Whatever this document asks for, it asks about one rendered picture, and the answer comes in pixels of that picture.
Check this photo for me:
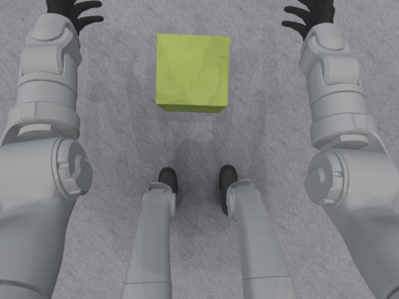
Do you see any carton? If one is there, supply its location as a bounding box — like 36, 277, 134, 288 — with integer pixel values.
156, 34, 230, 113

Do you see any robot left forearm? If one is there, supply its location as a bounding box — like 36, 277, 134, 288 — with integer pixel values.
0, 13, 82, 147

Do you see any robot left hand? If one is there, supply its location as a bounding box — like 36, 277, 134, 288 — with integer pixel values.
46, 0, 104, 36

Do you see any robot right hand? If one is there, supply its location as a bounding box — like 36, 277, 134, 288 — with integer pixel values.
282, 0, 335, 41

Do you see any right robot upper arm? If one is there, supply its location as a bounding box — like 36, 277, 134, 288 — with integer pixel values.
304, 148, 399, 299

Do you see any left robot shin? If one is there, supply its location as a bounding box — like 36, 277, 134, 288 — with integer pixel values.
142, 183, 173, 203

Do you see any left robot foot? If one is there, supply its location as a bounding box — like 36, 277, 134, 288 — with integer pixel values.
158, 168, 177, 193

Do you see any left robot upper arm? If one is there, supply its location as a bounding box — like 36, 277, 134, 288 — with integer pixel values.
0, 136, 93, 299

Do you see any robot right forearm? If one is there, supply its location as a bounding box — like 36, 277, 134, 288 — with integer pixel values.
299, 23, 399, 192

